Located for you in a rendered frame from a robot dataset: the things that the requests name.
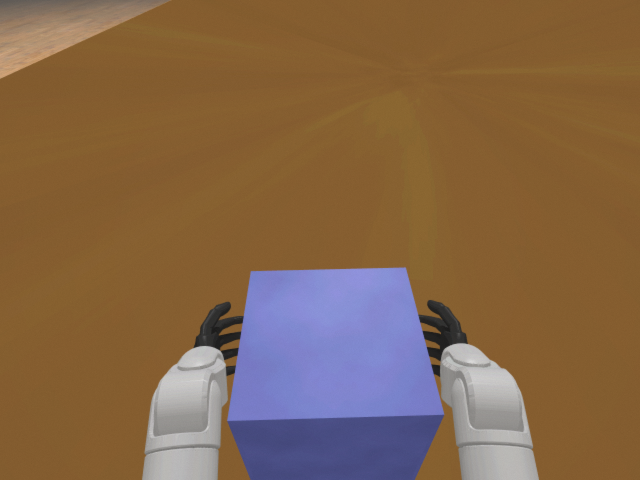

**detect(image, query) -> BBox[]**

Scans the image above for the right robot forearm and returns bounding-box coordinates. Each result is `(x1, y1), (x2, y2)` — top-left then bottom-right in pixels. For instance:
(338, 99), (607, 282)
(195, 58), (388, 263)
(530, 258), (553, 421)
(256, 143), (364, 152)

(440, 343), (539, 480)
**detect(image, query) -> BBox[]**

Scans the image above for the left robot hand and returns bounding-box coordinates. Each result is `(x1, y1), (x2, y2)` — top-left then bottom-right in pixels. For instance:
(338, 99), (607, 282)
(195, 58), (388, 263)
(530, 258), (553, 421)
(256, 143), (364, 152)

(193, 302), (244, 376)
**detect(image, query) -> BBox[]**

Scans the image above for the carton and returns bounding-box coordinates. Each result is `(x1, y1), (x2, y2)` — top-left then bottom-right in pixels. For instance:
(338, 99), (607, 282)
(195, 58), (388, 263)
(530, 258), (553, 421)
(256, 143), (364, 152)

(227, 268), (444, 480)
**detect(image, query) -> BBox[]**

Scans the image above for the left robot forearm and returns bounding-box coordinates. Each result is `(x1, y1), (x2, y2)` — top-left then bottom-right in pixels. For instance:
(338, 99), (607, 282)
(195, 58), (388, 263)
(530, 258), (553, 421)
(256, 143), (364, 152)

(142, 346), (228, 480)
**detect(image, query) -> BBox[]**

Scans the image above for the right robot hand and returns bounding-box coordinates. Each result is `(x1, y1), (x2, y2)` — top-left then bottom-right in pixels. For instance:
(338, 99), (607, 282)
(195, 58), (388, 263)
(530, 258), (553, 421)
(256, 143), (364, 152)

(418, 300), (468, 377)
